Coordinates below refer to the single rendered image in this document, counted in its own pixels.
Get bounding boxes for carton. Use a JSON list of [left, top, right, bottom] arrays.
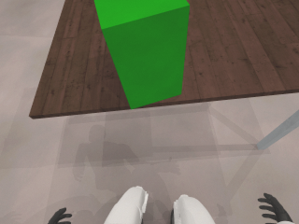
[[93, 0, 190, 110]]

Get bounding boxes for robot left thigh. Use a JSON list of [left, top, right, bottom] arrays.
[[104, 187, 149, 224]]

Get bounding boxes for robot thigh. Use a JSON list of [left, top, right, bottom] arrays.
[[104, 187, 149, 224], [173, 197, 216, 224]]

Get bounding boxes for left robot hand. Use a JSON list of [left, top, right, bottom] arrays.
[[48, 207, 72, 224]]

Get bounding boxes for right robot hand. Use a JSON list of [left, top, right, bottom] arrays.
[[258, 193, 293, 224]]

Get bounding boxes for table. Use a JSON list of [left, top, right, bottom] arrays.
[[29, 0, 299, 150]]

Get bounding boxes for robot right thigh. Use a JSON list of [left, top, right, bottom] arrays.
[[173, 197, 216, 224]]

